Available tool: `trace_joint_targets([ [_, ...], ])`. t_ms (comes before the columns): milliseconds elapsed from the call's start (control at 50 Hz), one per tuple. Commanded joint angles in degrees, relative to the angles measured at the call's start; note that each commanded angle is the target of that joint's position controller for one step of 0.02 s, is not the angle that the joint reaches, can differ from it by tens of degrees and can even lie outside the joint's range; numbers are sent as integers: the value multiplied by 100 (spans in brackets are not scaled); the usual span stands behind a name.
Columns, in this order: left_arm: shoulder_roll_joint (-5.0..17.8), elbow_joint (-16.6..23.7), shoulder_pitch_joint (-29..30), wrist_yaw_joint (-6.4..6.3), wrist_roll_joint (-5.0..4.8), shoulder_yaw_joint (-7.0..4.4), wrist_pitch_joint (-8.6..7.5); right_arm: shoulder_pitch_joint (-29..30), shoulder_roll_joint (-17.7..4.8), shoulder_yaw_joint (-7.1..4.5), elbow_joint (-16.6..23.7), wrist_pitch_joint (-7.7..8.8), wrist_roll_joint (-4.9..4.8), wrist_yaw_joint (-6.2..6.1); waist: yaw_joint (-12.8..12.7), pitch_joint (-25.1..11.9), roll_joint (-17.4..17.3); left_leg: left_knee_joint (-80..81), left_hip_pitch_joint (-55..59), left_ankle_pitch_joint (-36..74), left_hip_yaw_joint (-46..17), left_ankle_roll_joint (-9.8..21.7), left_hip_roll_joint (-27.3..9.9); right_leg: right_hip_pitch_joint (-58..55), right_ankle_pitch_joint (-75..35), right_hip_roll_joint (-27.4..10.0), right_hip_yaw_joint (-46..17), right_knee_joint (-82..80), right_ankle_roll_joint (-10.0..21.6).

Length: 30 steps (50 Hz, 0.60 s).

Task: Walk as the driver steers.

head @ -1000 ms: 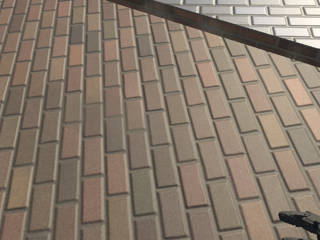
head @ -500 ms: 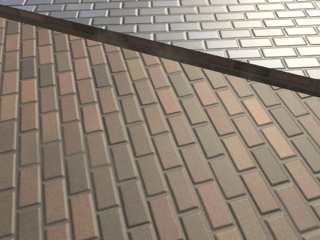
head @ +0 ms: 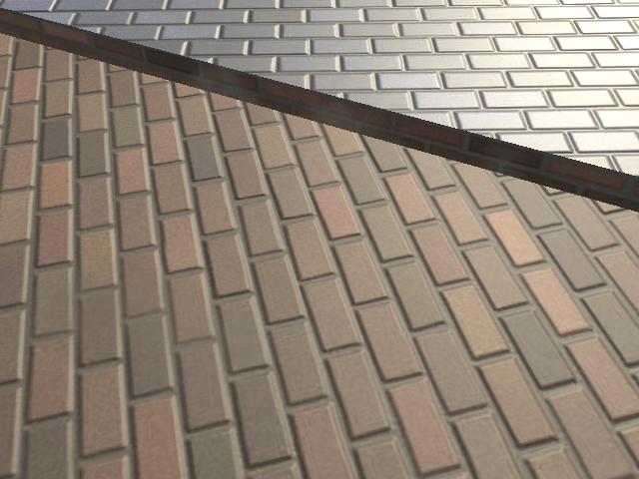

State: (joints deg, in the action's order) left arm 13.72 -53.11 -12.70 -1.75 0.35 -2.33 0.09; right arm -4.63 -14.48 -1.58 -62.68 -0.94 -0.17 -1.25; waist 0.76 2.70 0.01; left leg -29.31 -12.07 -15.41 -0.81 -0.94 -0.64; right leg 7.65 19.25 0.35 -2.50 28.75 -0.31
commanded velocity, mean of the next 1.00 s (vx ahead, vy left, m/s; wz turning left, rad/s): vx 0.07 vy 0.00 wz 0.00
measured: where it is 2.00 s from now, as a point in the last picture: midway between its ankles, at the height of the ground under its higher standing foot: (387, 463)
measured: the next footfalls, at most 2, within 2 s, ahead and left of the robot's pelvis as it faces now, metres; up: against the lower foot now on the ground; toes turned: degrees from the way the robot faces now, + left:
right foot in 1.26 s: +0.25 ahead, -0.19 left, +0.00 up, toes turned -1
left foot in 1.82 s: +0.62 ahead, +0.00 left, +0.00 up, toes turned +2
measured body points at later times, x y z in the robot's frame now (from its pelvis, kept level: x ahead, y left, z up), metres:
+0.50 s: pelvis -0.01 +0.00 +0.00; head +0.00 +0.00 +0.45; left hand +0.02 +0.26 -0.15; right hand +0.04 -0.25 -0.15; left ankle +0.00 +0.13 -0.74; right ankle -0.04 -0.13 -0.74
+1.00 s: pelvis +0.04 +0.00 -0.02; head +0.05 +0.00 +0.43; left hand +0.02 +0.25 -0.16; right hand +0.03 -0.25 -0.17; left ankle +0.00 +0.13 -0.74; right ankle -0.04 -0.12 -0.73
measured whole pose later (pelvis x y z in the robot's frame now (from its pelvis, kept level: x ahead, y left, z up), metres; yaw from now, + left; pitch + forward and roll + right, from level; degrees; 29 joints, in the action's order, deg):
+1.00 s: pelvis +0.04 +0.00 -0.02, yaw +0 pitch +1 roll +1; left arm 11.5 -60.5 -22.1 -0.9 -1.7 -1.1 -5.1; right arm -18.8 -12.0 -1.6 -63.0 5.0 -2.0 -0.4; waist 0.2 -1.0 0.5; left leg -37.9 -15.7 -23.2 -1.1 1.6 1.0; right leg 12.1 27.3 0.2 -3.4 39.0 3.9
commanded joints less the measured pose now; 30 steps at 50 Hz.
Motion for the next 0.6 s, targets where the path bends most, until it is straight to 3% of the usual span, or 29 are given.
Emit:
trace_joint_targets([
  [20, 639, 97, -140, -28, 0, -109, -50, 61, -656, -103, 135, 38, 3, -31, 4, -268, 51, 310, 357, 1424, -87, 180, -127, 292, -1689, -178, -98, -458, 77],
  [600, 402, -721, -575, -68, -22, 79, -77, -593, -429, -30, -47, 36, 10, -109, -27, -14, -6, 457, 163, 905, -82, 178, -47, 606, -869, -85, 65, -636, 35],
])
